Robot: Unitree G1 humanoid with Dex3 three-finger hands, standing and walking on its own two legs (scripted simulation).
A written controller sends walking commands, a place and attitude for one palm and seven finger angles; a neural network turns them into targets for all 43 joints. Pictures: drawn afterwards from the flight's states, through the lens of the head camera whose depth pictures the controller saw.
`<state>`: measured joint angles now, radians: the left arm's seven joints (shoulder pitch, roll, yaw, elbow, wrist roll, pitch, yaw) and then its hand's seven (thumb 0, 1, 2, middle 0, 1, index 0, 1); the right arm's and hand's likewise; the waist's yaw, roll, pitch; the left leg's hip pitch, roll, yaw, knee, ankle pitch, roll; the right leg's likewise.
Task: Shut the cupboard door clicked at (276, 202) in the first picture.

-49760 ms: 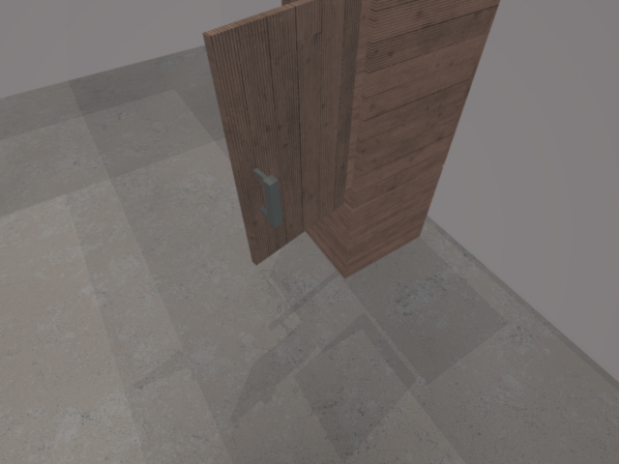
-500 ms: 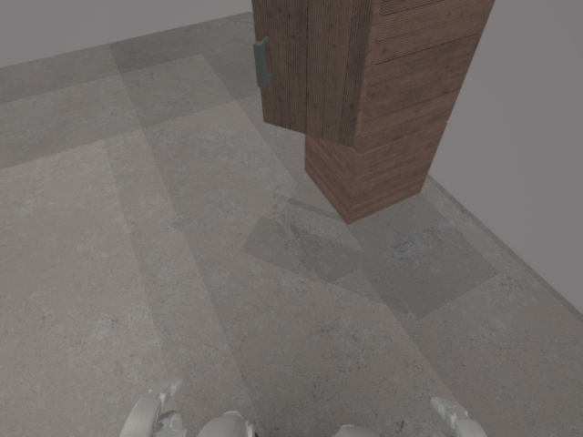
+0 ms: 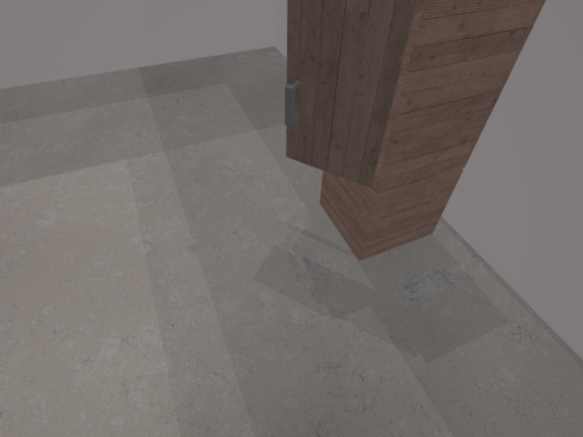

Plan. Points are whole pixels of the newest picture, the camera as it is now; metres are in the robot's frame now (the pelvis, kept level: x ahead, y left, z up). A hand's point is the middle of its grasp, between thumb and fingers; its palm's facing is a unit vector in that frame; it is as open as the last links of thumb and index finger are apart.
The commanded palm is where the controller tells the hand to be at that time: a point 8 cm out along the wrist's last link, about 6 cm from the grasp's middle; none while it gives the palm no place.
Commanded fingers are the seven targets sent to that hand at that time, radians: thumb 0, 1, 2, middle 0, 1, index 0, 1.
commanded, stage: let the arm hang, fingers relaxed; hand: left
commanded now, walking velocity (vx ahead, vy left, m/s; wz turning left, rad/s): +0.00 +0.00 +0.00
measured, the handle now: (293, 103) +1.08 +0.06 -0.10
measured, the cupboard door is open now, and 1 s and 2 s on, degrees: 37 37 37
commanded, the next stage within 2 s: look to check the result in 0.36 s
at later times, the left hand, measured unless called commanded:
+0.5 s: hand out of the picture -0.04 +0.17 -0.18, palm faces +0.01 -0.99 -0.16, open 7.4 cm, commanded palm none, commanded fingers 0.00 0.90 0.90 -0.20 -0.30 -0.20 -0.30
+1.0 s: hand out of the picture -0.01 +0.19 -0.18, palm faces -0.01 -0.98 -0.20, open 7.4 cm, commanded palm none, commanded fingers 0.00 0.90 0.90 -0.20 -0.30 -0.20 -0.30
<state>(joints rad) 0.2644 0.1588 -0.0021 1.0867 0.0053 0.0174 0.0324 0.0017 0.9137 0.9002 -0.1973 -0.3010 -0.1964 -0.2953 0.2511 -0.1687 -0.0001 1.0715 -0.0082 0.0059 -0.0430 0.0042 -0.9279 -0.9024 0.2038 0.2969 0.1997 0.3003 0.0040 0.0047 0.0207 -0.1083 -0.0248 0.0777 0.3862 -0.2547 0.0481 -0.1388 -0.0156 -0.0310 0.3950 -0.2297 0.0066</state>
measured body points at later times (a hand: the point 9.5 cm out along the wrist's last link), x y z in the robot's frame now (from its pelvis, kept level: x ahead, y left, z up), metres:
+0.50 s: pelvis -0.01 +0.01 +0.00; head -0.01 +0.01 +0.45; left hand -0.04 +0.22 -0.16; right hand -0.06 -0.20 -0.16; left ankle -0.03 +0.08 -0.74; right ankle -0.01 -0.12 -0.74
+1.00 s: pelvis -0.01 +0.01 +0.00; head +0.00 +0.01 +0.45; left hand -0.01 +0.24 -0.16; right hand -0.02 -0.22 -0.16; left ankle -0.03 +0.08 -0.74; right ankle -0.01 -0.12 -0.74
